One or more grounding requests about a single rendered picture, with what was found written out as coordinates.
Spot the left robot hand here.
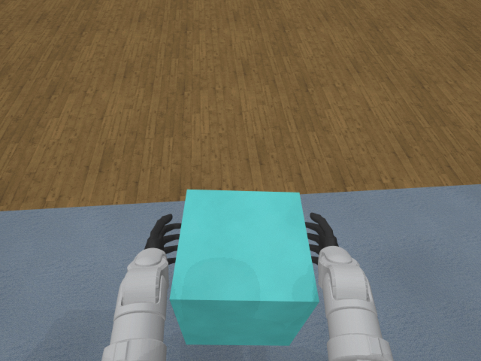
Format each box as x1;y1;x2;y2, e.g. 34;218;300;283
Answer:
144;214;182;265

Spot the robot right forearm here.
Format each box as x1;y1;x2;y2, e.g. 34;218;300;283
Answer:
318;246;394;361

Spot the right robot hand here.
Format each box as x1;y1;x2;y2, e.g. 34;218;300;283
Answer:
305;213;339;265

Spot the robot left forearm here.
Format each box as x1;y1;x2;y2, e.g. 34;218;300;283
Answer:
101;248;169;361

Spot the carton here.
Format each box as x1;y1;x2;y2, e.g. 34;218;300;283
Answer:
170;190;319;346

